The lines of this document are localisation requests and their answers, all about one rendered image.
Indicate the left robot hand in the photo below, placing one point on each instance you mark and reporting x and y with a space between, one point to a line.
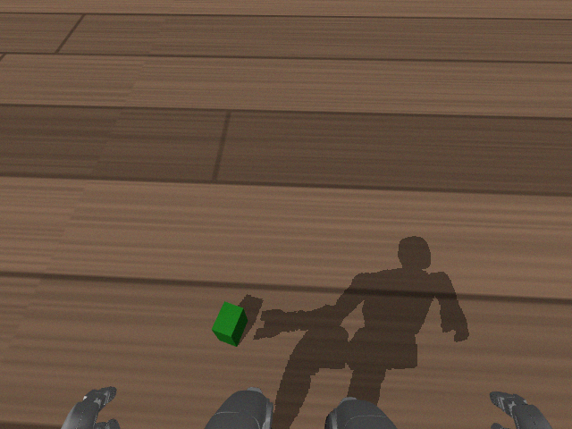
84 414

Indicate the carton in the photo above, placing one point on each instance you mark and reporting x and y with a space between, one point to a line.
230 324

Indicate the right robot hand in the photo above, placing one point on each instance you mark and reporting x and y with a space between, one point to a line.
525 416

